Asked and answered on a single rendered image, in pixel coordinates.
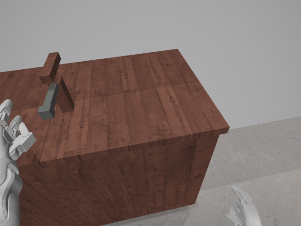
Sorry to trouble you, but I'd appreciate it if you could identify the counter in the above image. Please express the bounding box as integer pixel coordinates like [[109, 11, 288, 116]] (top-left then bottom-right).
[[0, 49, 230, 226]]

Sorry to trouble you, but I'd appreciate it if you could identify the robot left hand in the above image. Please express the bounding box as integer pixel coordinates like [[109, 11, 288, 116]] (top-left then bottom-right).
[[0, 99, 36, 164]]

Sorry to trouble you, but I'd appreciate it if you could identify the tap lever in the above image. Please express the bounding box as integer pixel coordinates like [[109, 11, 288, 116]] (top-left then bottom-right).
[[38, 80, 59, 120]]

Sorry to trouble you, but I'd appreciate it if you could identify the robot left forearm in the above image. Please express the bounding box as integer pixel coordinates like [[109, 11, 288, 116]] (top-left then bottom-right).
[[0, 159, 23, 226]]

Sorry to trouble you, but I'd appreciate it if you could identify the robot right hand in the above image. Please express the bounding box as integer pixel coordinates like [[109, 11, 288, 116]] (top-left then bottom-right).
[[226, 185, 263, 226]]

